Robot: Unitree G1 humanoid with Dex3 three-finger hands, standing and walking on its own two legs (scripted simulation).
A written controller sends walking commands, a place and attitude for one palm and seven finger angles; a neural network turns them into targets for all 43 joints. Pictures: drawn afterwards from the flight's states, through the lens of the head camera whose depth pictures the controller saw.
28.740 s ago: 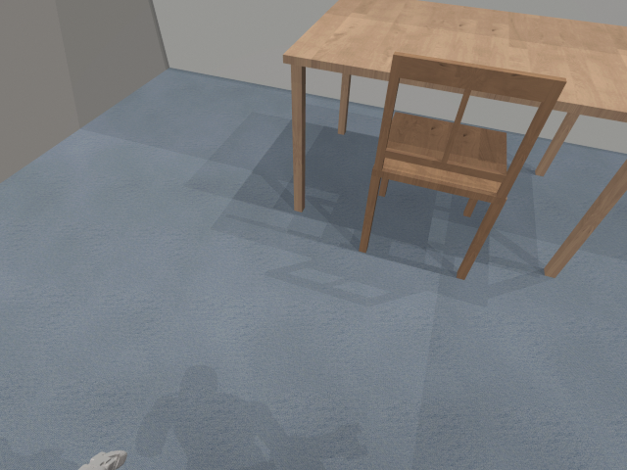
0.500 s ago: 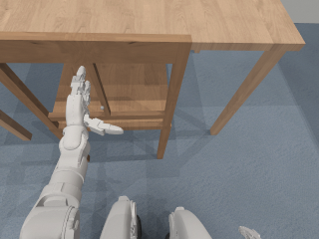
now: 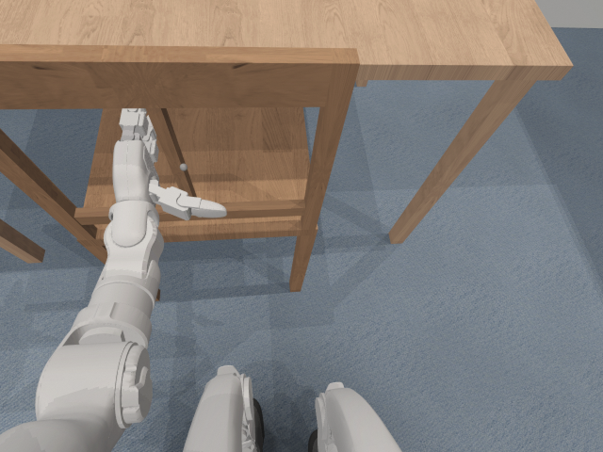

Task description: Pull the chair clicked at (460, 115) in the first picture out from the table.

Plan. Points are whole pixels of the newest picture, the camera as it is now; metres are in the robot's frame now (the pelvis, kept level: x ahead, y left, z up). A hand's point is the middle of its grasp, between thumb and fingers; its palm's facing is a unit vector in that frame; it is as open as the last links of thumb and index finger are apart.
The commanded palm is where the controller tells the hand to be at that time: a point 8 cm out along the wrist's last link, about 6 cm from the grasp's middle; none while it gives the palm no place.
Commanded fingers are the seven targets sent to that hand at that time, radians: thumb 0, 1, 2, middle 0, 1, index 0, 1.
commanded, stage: push the fingers through the gap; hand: left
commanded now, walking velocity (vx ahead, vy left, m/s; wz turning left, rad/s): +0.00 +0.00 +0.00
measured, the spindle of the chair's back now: (178, 165) +0.50 +0.15 +0.00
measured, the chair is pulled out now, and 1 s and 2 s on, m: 0.00 0.00 0.04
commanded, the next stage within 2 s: hook a spindle and tug to test in 0.24 s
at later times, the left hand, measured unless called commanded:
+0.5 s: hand (187, 176) +0.46 +0.13 +0.03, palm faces +0.07 -1.00 -0.02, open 16.7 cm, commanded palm +0.44 +0.17 +0.04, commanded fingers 0.00 -0.50 0.30 -0.22 -0.57 -0.22 -0.57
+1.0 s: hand (191, 172) +0.47 +0.12 +0.03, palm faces +0.07 -1.00 -0.02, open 9.7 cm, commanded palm +0.44 +0.16 +0.04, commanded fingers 0.00 0.56 0.76 -0.50 -1.45 -0.50 -1.45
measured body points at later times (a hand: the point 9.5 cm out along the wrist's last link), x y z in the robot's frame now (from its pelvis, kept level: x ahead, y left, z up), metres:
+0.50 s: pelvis +0.00 +0.00 +0.01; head +0.13 +0.02 +0.44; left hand +0.46 +0.18 +0.04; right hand +0.06 -0.26 -0.12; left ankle +0.07 +0.08 -0.61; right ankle -0.02 -0.10 -0.61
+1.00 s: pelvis +0.00 -0.01 +0.00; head +0.13 +0.01 +0.43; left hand +0.46 +0.18 +0.04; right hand +0.05 -0.26 -0.12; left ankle +0.07 +0.08 -0.61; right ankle -0.02 -0.10 -0.61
